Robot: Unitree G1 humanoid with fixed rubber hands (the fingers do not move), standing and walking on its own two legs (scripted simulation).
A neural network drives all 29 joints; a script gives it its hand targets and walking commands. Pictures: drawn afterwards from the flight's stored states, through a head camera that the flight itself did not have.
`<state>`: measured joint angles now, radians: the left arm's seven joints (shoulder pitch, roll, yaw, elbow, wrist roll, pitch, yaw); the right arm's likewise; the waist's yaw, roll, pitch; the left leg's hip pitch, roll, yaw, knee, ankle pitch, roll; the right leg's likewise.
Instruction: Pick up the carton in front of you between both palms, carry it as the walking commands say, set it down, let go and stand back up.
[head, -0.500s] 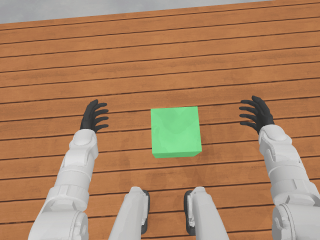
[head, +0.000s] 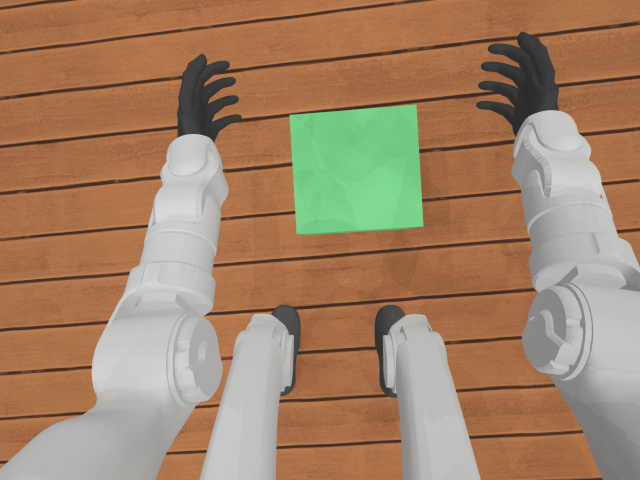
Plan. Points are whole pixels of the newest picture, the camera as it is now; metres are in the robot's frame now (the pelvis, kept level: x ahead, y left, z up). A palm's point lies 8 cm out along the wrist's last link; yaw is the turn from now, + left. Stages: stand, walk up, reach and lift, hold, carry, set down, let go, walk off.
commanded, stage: reach and lift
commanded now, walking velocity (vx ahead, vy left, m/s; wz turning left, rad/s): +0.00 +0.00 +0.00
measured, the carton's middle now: (353, 181) +0.48 -0.03 -0.47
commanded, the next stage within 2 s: none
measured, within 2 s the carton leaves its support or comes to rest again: leaves its support in 1.48 s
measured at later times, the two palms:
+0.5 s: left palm (245, 174) +0.49 +0.16 -0.36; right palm (465, 166) +0.49 -0.22 -0.37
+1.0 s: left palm (257, 175) +0.49 +0.14 -0.40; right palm (454, 174) +0.48 -0.21 -0.41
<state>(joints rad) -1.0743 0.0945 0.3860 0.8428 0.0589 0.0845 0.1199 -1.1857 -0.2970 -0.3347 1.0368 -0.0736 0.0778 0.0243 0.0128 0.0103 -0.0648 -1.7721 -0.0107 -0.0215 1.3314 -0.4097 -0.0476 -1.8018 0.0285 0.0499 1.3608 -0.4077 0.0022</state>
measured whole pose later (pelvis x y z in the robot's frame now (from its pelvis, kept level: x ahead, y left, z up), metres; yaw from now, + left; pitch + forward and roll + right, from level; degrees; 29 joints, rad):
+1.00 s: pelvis -0.04 +0.01 -0.22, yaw +1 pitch +39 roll +3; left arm -1.36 0.25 0.10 1.09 -0.23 0.02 0.17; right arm -1.40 -0.43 -0.03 1.20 0.25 0.00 -0.07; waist -0.01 0.04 0.31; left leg -2.27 -0.06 -0.02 2.17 -0.57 -0.07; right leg -2.29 0.02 0.05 2.19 -0.57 0.02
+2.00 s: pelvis -0.04 +0.01 -0.13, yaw -2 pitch +42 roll +2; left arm -1.07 -0.05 0.54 0.73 0.22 0.31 0.09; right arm -1.09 -0.09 -0.42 0.83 -0.20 0.33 -0.01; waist -0.01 0.03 -0.13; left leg -2.05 -0.13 -0.08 1.84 -0.53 -0.08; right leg -2.08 0.10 0.09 1.84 -0.49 0.06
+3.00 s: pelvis +0.05 +0.01 +0.14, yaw -4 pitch +17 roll +0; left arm -0.38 -0.16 0.33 0.55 0.19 0.30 0.05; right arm -0.36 0.10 -0.31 0.56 -0.17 0.33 -0.03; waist 0.01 0.02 -0.17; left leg -0.76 -0.08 -0.14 0.84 -0.37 -0.02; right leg -0.79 0.07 0.14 0.84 -0.35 0.02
